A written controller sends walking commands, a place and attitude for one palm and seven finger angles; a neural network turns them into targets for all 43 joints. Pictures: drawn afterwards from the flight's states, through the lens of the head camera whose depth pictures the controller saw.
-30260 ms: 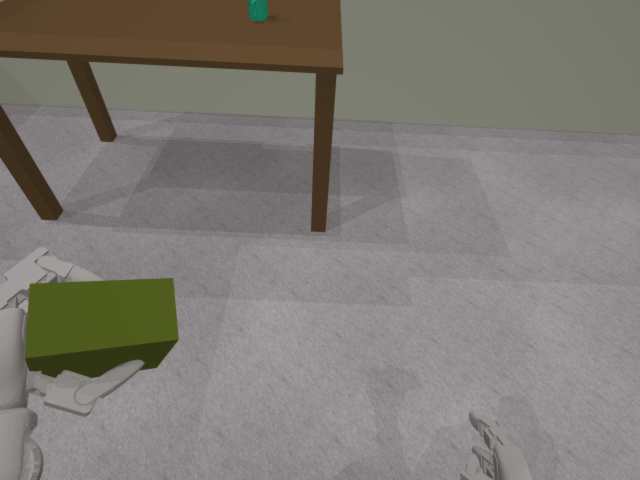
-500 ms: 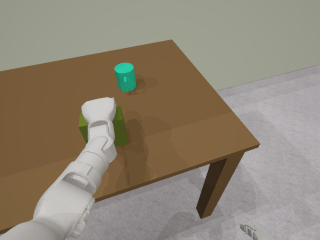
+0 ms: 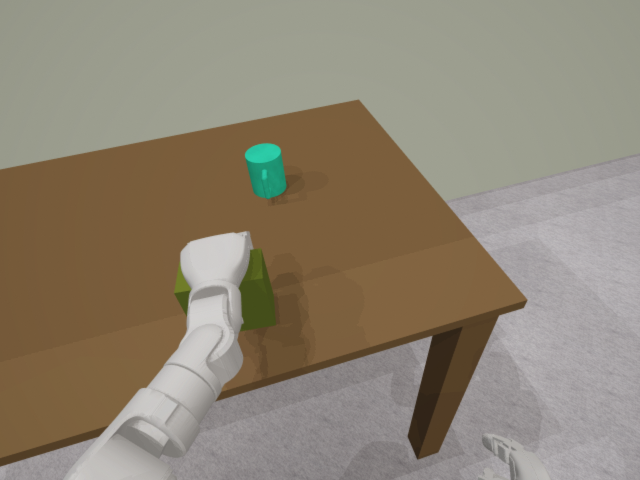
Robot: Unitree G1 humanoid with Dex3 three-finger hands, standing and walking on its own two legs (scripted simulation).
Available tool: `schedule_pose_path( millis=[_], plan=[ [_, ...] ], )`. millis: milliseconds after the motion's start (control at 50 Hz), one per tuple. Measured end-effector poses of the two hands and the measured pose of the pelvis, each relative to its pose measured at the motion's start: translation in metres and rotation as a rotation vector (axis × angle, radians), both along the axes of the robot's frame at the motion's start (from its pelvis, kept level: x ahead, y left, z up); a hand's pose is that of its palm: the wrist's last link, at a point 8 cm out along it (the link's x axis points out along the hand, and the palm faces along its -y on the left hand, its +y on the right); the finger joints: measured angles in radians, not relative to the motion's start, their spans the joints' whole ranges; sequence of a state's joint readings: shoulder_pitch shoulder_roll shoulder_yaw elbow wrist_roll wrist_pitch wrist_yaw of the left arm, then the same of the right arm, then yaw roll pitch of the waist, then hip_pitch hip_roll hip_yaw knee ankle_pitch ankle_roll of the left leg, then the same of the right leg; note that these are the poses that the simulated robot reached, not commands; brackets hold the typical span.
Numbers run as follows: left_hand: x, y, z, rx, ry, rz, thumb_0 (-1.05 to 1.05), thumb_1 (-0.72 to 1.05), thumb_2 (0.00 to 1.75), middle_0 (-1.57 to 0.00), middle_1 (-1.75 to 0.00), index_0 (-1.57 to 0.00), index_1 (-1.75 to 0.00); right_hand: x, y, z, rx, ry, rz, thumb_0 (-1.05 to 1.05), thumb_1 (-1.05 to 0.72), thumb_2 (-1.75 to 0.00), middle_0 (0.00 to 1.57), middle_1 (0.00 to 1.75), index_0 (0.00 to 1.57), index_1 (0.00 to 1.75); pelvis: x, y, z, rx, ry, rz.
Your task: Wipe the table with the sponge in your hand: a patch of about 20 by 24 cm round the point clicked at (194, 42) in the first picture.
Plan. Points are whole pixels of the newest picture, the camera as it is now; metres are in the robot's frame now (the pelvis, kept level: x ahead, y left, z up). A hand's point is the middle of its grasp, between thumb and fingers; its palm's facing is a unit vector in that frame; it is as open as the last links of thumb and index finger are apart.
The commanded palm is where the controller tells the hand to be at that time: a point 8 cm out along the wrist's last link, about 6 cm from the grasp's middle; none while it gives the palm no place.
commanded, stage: wipe back along the third lane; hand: left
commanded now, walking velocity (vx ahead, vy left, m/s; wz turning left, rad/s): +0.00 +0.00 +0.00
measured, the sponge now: (232, 301) +0.36 +0.17 +0.02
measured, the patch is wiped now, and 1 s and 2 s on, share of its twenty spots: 1.00 1.00 1.00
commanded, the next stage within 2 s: slide back across to the middle lane in 0.44 s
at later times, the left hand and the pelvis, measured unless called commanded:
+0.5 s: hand (229, 310) +0.32 +0.16 +0.06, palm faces +0.01 -0.07 -1.00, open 10.1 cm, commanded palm +0.28 +0.15 +0.09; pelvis -0.02 +0.00 +0.00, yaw -1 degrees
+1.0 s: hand (201, 322) +0.30 +0.19 +0.06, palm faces +0.01 -0.11 -0.99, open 10.1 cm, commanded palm +0.26 +0.20 +0.12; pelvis -0.02 -0.01 +0.00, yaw -1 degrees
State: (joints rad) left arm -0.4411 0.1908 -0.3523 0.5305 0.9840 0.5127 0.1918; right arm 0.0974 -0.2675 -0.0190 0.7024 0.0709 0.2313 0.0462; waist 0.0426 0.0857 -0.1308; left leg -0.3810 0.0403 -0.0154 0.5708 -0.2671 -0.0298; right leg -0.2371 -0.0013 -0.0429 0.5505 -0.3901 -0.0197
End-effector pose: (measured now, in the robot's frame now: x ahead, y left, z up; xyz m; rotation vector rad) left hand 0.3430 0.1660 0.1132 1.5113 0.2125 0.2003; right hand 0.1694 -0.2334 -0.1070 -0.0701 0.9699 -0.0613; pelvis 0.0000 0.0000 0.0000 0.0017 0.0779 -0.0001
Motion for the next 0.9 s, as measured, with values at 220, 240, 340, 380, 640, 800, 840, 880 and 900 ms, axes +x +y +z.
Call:
schedule_pose_path(
  millis=[220, 240, 340, 380, 640, 800, 840, 880, 900],
  plan=[
    [-0.024, -0.007, -0.001, -0.007, -0.004, -0.015, 0.0, -0.49, 1.04, -0.7, -1.35, -0.73, -1.34, 0.014, 0.009, 0.013, 0.021, -0.087, 0.028, 0.01, -0.91, -0.9, 0.2, 0.29, 0.2, 0.3, -0.009, -0.003, 0.0, 0.004, -0.029, -0.005],
    [-0.025, -0.007, -0.001, -0.008, -0.005, -0.014, 0.0, -0.49, 1.04, -0.7, -1.35, -0.73, -1.34, 0.015, 0.009, 0.013, 0.021, -0.091, 0.03, 0.01, -0.91, -0.9, 0.2, 0.29, 0.2, 0.3, -0.01, -0.003, 0.0, 0.004, -0.031, -0.005],
    [-0.033, -0.009, -0.001, -0.013, -0.007, -0.018, 0.0, -0.49, 1.04, -0.7, -1.35, -0.73, -1.34, 0.013, 0.008, 0.015, 0.02, -0.101, 0.031, 0.01, -0.91, -0.9, 0.2, 0.29, 0.2, 0.3, -0.013, -0.003, 0.0, 0.004, -0.039, -0.008],
    [-0.036, -0.009, -0.001, -0.016, -0.01, -0.019, 0.0, -0.49, 1.04, -0.7, -1.35, -0.73, -1.34, 0.012, 0.008, 0.016, 0.021, -0.102, 0.032, 0.01, -0.91, -0.9, 0.2, 0.29, 0.2, 0.3, -0.014, -0.004, 0.0, 0.004, -0.042, -0.009],
    [-0.048, -0.012, -0.002, -0.028, -0.012, -0.024, 0.0, -0.49, 1.04, -0.69, -1.35, -0.73, -1.34, 0.005, 0.006, 0.013, 0.027, -0.099, 0.028, 0.01, -0.91, -0.9, 0.2, 0.29, 0.2, 0.3, -0.018, -0.004, 0.0, 0.006, -0.057, -0.014],
    [-0.052, -0.004, 0.002, -0.065, -0.01, -0.012, 0.0, -0.49, 1.04, -0.69, -1.35, -0.73, -1.34, 0.006, 0.004, 0.015, 0.017, -0.118, 0.022, 0.01, -0.91, -0.9, 0.2, 0.29, 0.2, 0.3, -0.017, -0.007, 0.001, 0.009, -0.065, -0.023],
    [-0.054, 0.0, 0.003, -0.065, -0.012, -0.006, -0.01, -0.49, 1.04, -0.7, -1.35, -0.73, -1.34, 0.007, 0.003, 0.015, 0.013, -0.124, 0.023, 0.01, -0.91, -0.9, 0.2, 0.29, 0.2, 0.3, -0.017, -0.008, 0.001, 0.009, -0.067, -0.024],
    [-0.056, 0.004, 0.004, -0.063, -0.012, 0.002, -0.01, -0.49, 1.04, -0.7, -1.35, -0.73, -1.34, 0.009, 0.002, 0.016, 0.009, -0.13, 0.024, 0.01, -0.91, -0.9, 0.2, 0.29, 0.2, 0.3, -0.016, -0.008, 0.002, 0.01, -0.069, -0.026],
    [-0.058, 0.006, 0.004, -0.061, -0.012, 0.006, -0.01, -0.49, 1.04, -0.7, -1.35, -0.73, -1.34, 0.009, 0.001, 0.017, 0.007, -0.134, 0.025, 0.01, -0.91, -0.9, 0.2, 0.29, 0.2, 0.3, -0.016, -0.009, 0.002, 0.01, -0.07, -0.026]
  ],
)
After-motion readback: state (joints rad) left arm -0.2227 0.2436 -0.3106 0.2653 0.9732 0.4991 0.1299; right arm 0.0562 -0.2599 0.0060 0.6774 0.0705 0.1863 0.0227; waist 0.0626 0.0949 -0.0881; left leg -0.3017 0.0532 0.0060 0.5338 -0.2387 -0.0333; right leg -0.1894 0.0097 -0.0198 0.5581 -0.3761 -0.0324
